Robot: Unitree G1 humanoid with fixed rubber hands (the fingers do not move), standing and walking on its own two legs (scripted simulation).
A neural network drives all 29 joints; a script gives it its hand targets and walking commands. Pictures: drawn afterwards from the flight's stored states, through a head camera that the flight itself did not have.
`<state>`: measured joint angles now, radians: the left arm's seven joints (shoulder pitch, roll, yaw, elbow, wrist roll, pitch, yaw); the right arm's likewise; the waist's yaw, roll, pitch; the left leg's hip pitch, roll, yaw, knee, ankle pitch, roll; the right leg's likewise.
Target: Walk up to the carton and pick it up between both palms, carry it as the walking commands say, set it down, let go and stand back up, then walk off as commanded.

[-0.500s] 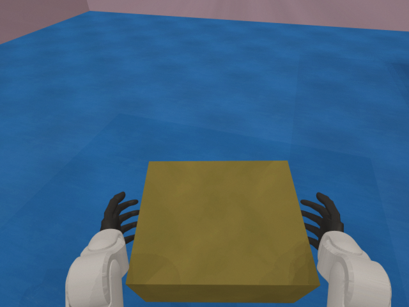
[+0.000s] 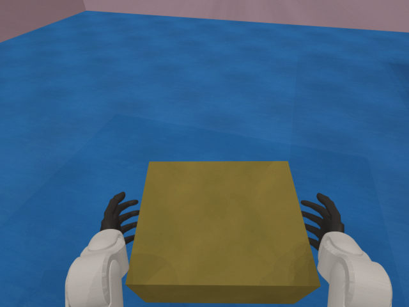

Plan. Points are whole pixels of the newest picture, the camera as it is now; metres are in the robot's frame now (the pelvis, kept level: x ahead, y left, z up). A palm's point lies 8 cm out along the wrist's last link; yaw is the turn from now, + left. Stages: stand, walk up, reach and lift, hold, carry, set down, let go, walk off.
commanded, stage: carry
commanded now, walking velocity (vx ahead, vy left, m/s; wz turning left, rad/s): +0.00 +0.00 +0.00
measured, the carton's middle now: (218, 229) +0.28 +0.00 +0.03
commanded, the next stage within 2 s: hold in 1.40 s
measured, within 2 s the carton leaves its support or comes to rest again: neither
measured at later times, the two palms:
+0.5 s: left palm (105, 227) +0.25 +0.20 +0.09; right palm (316, 231) +0.25 -0.16 +0.09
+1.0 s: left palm (99, 223) +0.26 +0.21 +0.09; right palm (306, 228) +0.25 -0.15 +0.09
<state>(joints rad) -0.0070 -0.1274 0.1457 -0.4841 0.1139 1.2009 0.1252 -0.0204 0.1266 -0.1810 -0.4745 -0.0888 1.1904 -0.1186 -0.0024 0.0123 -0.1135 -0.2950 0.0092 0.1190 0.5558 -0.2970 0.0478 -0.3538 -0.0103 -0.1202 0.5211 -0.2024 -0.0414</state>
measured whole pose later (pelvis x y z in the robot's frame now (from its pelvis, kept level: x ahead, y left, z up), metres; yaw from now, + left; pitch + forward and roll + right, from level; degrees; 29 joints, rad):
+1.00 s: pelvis +0.02 +0.04 +0.00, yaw -1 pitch +1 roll -1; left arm -0.01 -0.13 0.14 -0.49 0.11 1.21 0.13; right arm -0.02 0.13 -0.19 -0.47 -0.08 1.19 -0.12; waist 0.00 0.02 -0.11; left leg -0.24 -0.02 0.16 0.54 -0.34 0.10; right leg -0.32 -0.05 -0.09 0.53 -0.24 0.02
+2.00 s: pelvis +0.00 -0.02 +0.01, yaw +6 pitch -8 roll +1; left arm -0.35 -0.12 0.28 0.46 0.27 0.65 0.09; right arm -0.33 0.05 -0.36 0.41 -0.26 0.67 -0.02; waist -0.03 0.01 -0.04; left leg -0.05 -0.04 0.00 0.41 -0.22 0.03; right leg -0.12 0.04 0.08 0.46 -0.19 -0.01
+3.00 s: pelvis +0.01 +0.00 -0.01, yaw +7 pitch +17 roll +0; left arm -0.35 -0.10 0.30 0.50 0.20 0.35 0.05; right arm -0.35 0.04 -0.39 0.48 -0.20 0.36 0.00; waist -0.05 0.03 -0.07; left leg -0.65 -0.08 -0.04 0.66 -0.29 0.05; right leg -0.68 0.04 0.08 0.63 -0.24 0.01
